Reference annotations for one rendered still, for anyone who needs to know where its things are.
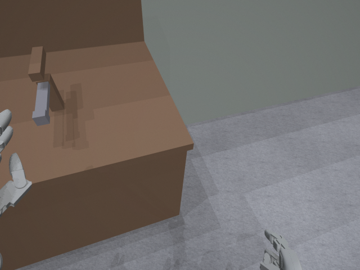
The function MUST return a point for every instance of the right robot hand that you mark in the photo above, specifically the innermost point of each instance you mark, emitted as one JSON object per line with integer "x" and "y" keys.
{"x": 287, "y": 259}

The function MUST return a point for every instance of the left robot hand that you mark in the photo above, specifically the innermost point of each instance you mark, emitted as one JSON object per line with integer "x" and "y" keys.
{"x": 13, "y": 191}

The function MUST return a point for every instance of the counter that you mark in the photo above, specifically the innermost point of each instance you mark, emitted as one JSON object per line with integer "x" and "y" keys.
{"x": 112, "y": 159}

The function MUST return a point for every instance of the tap lever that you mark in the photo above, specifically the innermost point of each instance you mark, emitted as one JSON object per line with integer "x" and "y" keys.
{"x": 41, "y": 113}

